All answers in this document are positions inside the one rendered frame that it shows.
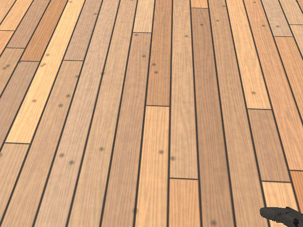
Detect right robot hand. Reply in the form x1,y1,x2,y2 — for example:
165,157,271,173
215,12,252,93
259,206,303,227

